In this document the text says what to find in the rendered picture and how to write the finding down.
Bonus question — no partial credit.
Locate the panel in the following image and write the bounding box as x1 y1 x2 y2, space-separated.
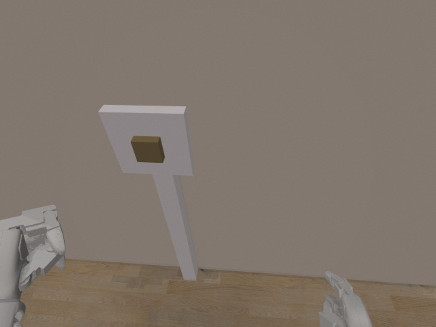
98 105 198 281

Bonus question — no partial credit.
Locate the robot left forearm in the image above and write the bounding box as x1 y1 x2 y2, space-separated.
0 298 26 327

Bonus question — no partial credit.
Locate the button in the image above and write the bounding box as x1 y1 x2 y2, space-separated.
131 136 165 163

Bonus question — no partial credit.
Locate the robot left hand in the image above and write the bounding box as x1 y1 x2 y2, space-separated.
0 205 65 300

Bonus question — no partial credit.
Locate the robot right hand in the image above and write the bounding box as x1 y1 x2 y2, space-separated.
319 271 372 327

